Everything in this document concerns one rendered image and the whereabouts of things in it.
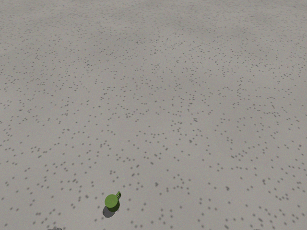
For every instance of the mug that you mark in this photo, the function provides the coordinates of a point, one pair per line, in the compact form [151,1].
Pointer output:
[112,202]

